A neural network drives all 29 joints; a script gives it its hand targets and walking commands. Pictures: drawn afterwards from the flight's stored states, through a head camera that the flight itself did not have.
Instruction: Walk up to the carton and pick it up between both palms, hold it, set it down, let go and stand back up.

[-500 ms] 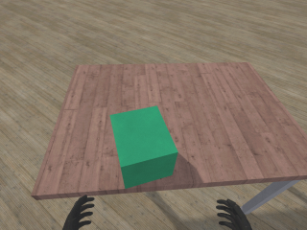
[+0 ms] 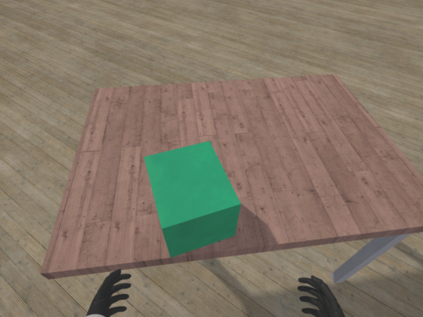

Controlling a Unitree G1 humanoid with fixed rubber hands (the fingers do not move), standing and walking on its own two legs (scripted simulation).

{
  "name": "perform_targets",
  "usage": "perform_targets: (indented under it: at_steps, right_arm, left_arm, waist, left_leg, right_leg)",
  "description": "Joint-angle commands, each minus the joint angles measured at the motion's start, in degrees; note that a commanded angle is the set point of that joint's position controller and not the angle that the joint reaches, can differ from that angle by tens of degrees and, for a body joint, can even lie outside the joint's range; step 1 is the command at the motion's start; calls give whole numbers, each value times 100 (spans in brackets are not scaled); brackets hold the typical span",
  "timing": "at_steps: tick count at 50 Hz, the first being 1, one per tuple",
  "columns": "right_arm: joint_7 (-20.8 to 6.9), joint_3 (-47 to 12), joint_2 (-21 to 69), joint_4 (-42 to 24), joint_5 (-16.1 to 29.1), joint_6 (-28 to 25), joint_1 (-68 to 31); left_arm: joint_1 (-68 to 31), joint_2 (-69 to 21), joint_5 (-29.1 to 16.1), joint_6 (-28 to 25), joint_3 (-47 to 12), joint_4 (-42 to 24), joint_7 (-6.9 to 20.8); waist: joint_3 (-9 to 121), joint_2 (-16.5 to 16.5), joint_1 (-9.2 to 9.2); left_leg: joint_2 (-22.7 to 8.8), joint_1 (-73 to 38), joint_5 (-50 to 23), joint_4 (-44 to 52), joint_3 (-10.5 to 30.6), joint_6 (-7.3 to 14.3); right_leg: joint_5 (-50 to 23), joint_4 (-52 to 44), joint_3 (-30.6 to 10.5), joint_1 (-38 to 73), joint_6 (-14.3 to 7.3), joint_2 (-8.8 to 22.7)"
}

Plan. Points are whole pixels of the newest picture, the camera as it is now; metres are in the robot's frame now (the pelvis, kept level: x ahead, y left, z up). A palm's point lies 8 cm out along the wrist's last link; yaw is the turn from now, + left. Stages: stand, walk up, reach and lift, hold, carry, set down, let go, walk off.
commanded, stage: let go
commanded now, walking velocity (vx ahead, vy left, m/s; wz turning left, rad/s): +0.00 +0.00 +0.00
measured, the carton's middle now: (190, 197) +0.40 +0.06 -0.05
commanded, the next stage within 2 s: stand in 0.18 s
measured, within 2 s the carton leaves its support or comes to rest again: neither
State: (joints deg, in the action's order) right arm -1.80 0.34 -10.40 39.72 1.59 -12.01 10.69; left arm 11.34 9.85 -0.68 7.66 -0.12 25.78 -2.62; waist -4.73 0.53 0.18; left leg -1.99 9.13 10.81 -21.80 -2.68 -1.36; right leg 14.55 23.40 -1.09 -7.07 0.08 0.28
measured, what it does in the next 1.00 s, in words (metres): stands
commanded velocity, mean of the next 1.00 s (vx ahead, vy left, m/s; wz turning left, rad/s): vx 0.00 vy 0.00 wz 0.00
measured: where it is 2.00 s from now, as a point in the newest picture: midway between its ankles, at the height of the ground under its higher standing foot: outside the picture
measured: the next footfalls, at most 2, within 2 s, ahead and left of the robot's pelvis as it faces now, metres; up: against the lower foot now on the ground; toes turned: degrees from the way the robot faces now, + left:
none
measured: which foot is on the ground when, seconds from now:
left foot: down 0.00-1.00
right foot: down 0.00-1.00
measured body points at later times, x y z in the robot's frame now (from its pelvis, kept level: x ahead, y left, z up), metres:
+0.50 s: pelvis +0.01 +0.01 -0.01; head +0.00 +0.02 +0.44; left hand +0.11 +0.30 -0.12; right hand +0.10 -0.29 -0.12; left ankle +0.01 +0.13 -0.74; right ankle -0.02 -0.12 -0.74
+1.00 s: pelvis -0.02 +0.01 +0.00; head -0.03 +0.02 +0.45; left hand +0.01 +0.30 -0.14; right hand +0.05 -0.28 -0.13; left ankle +0.01 +0.13 -0.74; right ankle -0.02 -0.12 -0.74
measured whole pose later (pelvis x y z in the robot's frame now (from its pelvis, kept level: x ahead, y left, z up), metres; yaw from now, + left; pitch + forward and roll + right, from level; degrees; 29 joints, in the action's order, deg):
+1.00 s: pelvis -0.02 +0.01 +0.00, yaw +2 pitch -3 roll +0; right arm -0.9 -0.8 -19.9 62.7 -1.2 -0.5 11.0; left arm 13.4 18.9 1.5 -0.9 -0.5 62.2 0.4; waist -0.4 0.4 0.2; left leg -0.9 10.0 9.9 -23.0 -0.9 -0.2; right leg 13.2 22.7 0.4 -6.3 1.3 1.4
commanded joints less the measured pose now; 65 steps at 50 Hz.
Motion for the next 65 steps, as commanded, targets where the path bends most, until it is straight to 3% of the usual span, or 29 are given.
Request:
perform_targets:
  at_steps: [1, 5, 6, 9, 10, 11, 13, 14, 15, 17, 18, 19, 23, 26, 28, 35, 36, 39, 40, 43, 48, 51, 52, 56, 57, 58, 60, 63, 65]
  right_arm:
    - [108, 264, -660, -624, -126, -223, -582]
    - [79, 269, -663, -694, -30, -350, -533]
    - [78, 201, -631, -546, -119, -332, -492]
    - [133, 273, -636, -384, -115, -312, -587]
    - [93, 183, -536, -349, -99, -279, -546]
    - [195, 406, -1806, 207, -481, 233, 202]
    - [247, 363, -1604, 148, -353, 601, 39]
    - [245, 335, -1527, 144, -353, 643, 146]
    - [233, 376, -1790, 241, -370, 677, -3]
    - [211, 241, -1698, 316, -309, 722, -99]
    - [205, 299, -1757, 416, -327, 751, 14]
    - [210, 221, -1720, 493, -350, 756, 42]
    - [195, 262, -1890, 747, -334, 914, -102]
    - [210, 192, -2016, 1029, -303, 944, -83]
    - [177, 192, -2057, 1159, -286, 938, -187]
    - [199, 142, -2268, 1617, -326, 948, -187]
    - [159, 157, -2264, 1646, -280, 983, -266]
    - [166, 183, -2389, 1827, -328, 1015, -252]
    - [194, 183, -2203, 1746, -316, 1010, -182]
    - [204, 150, -2252, 1905, -305, 1028, -240]
    - [162, 150, -2307, 2060, -264, 1058, 85]
    - [147, 97, -2061, 1907, -228, 992, -245]
    - [166, 183, -2349, 2005, -212, 1012, -112]
    - [213, 127, -2064, 2000, -232, 1011, -309]
    - [240, 113, -2135, 2072, -256, 1000, -315]
    - [244, 107, -2131, 1969, -212, 1023, -480]
    - [207, 94, -2198, 2055, -234, 1051, -515]
    - [164, 170, -2238, 2112, -240, 1060, 1]
    - [171, 109, -2008, 2028, -221, 1047, -205]
  left_arm:
    - [-587, 677, -34, -204, 285, -602, 63]
    - [-559, 704, -5, -267, 216, -934, 36]
    - [-480, 682, 68, -220, 275, -368, 108]
    - [-606, 640, 20, -239, 167, -406, 143]
    - [-630, 593, 102, -229, 222, -508, 121]
    - [-88, 1766, 338, -591, 619, 234, 93]
    - [-150, 1768, 259, -856, 568, 522, 165]
    - [-71, 1740, 259, -929, 494, 623, 147]
    - [-29, 1566, 270, -979, 530, 763, 169]
    - [-312, 1710, 219, -1012, 460, 982, 213]
    - [-107, 1654, 221, -1021, 391, 1126, 209]
    - [-177, 1663, 282, -1051, 412, 1266, 196]
    - [-397, 1873, 252, -1003, 377, 1716, 187]
    - [-260, 2041, 258, -1026, 348, 2061, 245]
    - [-187, 2061, 199, -1003, 329, 2325, 199]
    - [102, 2100, 224, -989, 226, 2978, 243]
    - [-181, 2153, 280, -983, 166, 3019, 213]
    - [-51, 2262, 199, -969, 198, 3190, 182]
    - [-134, 2308, 176, -980, 210, 3123, 220]
    - [-117, 2147, 238, -1030, 194, 3201, 208]
    - [71, 2226, 223, -980, 219, 3324, 252]
    - [86, 2257, 190, -993, 231, 3330, 182]
    - [136, 2121, 158, -1011, 228, 3358, 225]
    - [-278, 2158, 247, -1023, 202, 3341, 247]
    - [-153, 2073, 162, -1029, 207, 3363, 257]
    - [-119, 2068, 137, -1048, 137, 3348, 273]
    - [-206, 2342, 172, -1040, 232, 3451, 218]
    - [-77, 2216, 176, -970, 207, 3503, 188]
    - [-164, 2283, 237, -1041, 242, 3441, 207]
  waist:
    - [958, 218, 1]
    - [1212, -138, -59]
    - [1010, -18, 25]
    - [938, 51, -127]
    - [816, -63, 5]
    - [1524, -103, 154]
    - [1396, 350, 71]
    - [1324, 87, -56]
    - [1316, -423, 109]
    - [1094, 134, 33]
    - [1233, -195, -11]
    - [1128, 326, 70]
    - [869, -275, -32]
    - [495, 179, 6]
    - [756, -278, -53]
    - [555, -155, 108]
    - [344, 86, -116]
    - [184, -295, -4]
    - [289, 108, -32]
    - [434, -362, -20]
    - [101, 211, -55]
    - [37, -14, -94]
    - [243, -490, -37]
    - [505, 314, -44]
    - [368, -211, 61]
    - [357, -263, -31]
    - [154, -107, 74]
    - [3, 112, -156]
    - [444, 235, -66]
  left_leg:
    - [218, -1316, -1181, -15, -146, 37]
    - [239, -1536, -1538, -150, -88, -36]
    - [238, -1549, -1583, -160, -178, -9]
    - [208, -1582, -1438, -132, -107, -47]
    - [230, -1548, -1250, -39, -146, -1]
    - [-462, -477, -2382, -543, 489, 220]
    - [-477, -213, -1798, -476, 379, 289]
    - [-453, -34, -1643, -505, 403, 305]
    - [-439, -47, -1824, -581, 385, 363]
    - [-549, -59, -1772, -553, 519, 385]
    - [-527, -176, -1641, -558, 495, 378]
    - [-460, 5, -1668, -522, 559, 344]
    - [-361, 111, -1165, -392, 406, 314]
    - [-455, -53, -1239, -291, 619, 352]
    - [-451, -149, -1061, -209, 612, 306]
    - [-538, 40, -291, 262, 876, 407]
    - [-425, -135, -226, 292, 735, 274]
    - [-499, 67, -11, 291, 890, 375]
    - [-449, 45, -143, 316, 773, 398]
    - [-553, -127, 208, 418, 901, 444]
    - [-379, -30, 160, 410, 795, 309]
    - [-413, -50, 25, 377, 861, 301]
    - [-448, -35, 185, 417, 774, 367]
    - [-512, -159, -300, 301, 873, 426]
    - [-481, -115, -325, 388, 889, 394]
    - [-500, -138, -150, 390, 901, 396]
    - [-440, 131, -34, 505, 867, 376]
    - [-341, 66, 146, 375, 819, 281]
    - [-446, -223, -403, 242, 813, 349]
  right_leg:
    - [-1010, -626, 284, -763, -33, -13]
    - [-1169, -607, 339, -861, -120, -68]
    - [-1269, -566, 312, -860, -69, -60]
    - [-1115, -609, 349, -947, -50, -52]
    - [-941, -671, 334, -964, -53, -21]
    - [-1221, 23, -59, -115, -10, 364]
    - [-1373, 115, -210, -74, -51, 423]
    - [-1402, 137, -281, -23, -84, 463]
    - [-1395, 85, -407, -92, -153, 533]
    - [-1213, 118, -337, -384, -171, 496]
    - [-1528, 60, -342, -258, -116, 507]
    - [-1532, 48, -230, -154, -75, 476]
    - [-1165, -98, -276, -287, -114, 467]
    - [-868, -341, -209, -620, -91, 447]
    - [-846, -372, -308, -379, -151, 489]
    - [-434, -468, -440, -139, -196, 521]
    - [-380, -610, -311, -517, -154, 469]
    - [-249, -800, -435, -517, -211, 607]
    - [-267, -678, -398, -295, -173, 546]
    - [-41, -649, -427, -305, -187, 572]
    - [78, -732, -325, -568, -113, 469]
    - [150, -791, -391, -743, -167, 530]
    - [216, -843, -533, -658, -150, 610]
    - [10, -661, -455, -500, -192, 606]
    - [-14, -729, -560, -452, -201, 610]
    - [-88, -776, -421, -543, -146, 547]
    - [-51, -796, -435, -379, -127, 609]
    - [235, -904, -415, -536, -80, 468]
    - [-47, -873, -425, -394, -104, 567]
